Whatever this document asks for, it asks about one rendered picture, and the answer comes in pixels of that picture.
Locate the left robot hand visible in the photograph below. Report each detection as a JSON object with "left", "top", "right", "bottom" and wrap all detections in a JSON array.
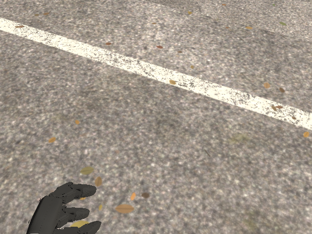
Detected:
[{"left": 26, "top": 181, "right": 101, "bottom": 234}]

